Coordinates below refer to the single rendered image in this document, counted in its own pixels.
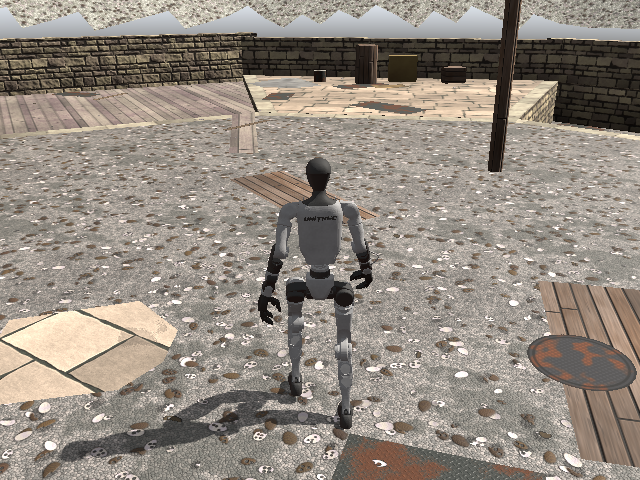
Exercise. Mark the right robot forearm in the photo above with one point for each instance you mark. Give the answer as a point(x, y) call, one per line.
point(365, 260)

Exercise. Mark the left robot upper arm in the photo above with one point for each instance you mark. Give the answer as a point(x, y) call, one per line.
point(287, 212)

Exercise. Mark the robot head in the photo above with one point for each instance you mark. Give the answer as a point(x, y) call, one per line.
point(318, 172)

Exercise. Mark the left robot foot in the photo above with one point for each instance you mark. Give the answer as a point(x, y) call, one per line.
point(296, 388)

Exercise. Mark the left robot forearm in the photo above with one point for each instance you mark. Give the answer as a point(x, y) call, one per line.
point(272, 273)

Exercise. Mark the right robot upper arm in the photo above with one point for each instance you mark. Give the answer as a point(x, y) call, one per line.
point(351, 211)

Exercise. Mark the left robot hand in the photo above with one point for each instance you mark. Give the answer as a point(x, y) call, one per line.
point(262, 307)

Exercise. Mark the right robot hand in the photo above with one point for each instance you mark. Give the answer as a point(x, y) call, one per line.
point(358, 275)

